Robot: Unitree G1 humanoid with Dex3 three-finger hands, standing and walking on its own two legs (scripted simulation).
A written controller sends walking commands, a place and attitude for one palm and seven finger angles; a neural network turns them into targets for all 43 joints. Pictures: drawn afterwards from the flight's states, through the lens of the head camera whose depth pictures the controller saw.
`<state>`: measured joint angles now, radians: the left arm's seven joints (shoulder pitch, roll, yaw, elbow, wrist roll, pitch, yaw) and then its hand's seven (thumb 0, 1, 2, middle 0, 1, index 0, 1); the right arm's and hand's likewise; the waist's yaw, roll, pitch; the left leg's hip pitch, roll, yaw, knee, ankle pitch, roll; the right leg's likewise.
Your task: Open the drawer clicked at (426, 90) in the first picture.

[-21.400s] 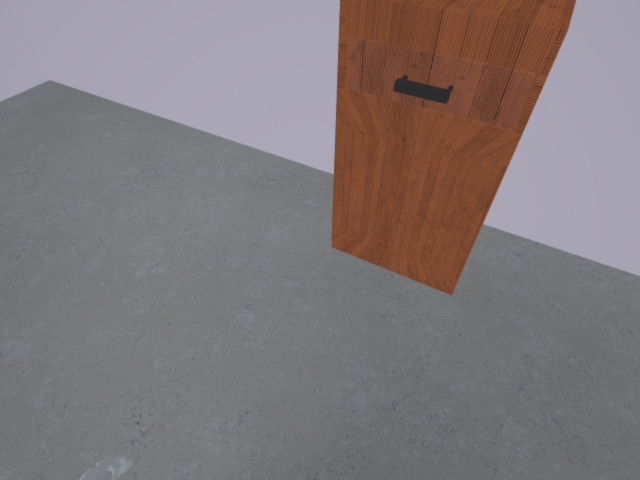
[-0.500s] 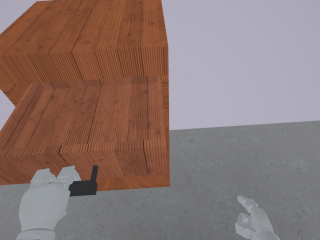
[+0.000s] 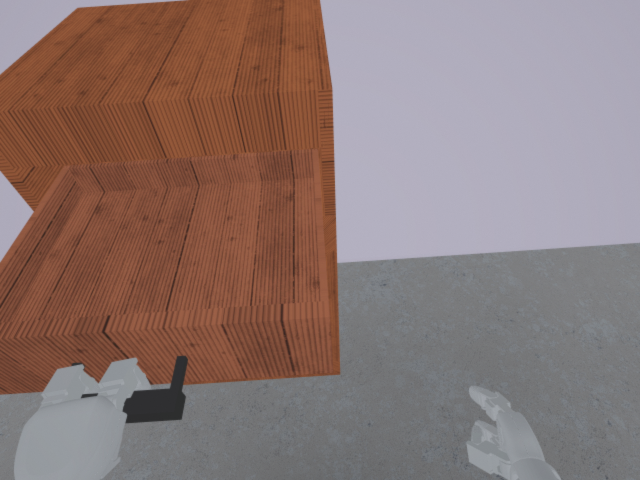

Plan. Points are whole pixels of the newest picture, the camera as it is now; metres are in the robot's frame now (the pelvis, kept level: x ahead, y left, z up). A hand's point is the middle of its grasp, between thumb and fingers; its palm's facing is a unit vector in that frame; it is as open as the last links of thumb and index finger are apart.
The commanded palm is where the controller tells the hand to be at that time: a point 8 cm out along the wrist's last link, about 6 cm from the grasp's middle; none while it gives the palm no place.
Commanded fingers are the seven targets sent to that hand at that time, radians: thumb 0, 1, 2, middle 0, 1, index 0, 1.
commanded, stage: pull the drawer open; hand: left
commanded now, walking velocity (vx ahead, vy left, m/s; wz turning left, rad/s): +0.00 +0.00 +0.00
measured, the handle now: (122, 387) +0.20 +0.25 +0.05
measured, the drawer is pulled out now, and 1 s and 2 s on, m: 0.30 0.30 0.30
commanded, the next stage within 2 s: open the thumb to release the handle in 0.16 s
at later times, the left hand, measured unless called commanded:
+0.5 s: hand (109, 438) +0.16 +0.25 +0.04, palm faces +0.07 -0.05 -1.00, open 7.0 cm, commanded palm +0.13 +0.25 +0.09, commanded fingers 0.00 -0.01 0.51 -0.34 -1.25 -0.34 -1.25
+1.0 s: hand (108, 442) +0.15 +0.25 +0.03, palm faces +0.03 -0.07 -1.00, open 13.7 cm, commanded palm +0.13 +0.25 +0.08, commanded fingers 0.00 -0.50 0.30 -0.30 -1.20 -0.30 -1.20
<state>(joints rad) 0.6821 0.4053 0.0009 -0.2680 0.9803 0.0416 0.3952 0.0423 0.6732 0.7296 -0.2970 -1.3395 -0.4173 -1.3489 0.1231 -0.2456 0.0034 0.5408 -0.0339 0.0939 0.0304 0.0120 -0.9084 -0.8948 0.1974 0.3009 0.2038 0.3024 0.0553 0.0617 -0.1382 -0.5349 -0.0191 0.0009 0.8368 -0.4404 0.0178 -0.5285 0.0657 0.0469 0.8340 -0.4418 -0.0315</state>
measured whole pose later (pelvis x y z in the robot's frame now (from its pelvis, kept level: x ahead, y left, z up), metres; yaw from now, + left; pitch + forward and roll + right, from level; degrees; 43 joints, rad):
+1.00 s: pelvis -0.02 -0.02 +0.01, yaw +3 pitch +6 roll +0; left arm 0.46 0.40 0.02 -0.09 1.00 -0.04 0.38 0.00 -0.47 0.31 -0.34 -1.21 -0.32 -1.21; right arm 0.10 -0.25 -0.02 0.61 -0.03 0.06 -0.05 0.01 -0.91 -0.89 0.20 0.30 0.20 0.30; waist 0.09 0.06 -0.09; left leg -0.51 -0.03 -0.05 0.77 -0.38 -0.01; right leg -0.49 0.06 0.00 0.78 -0.40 -0.05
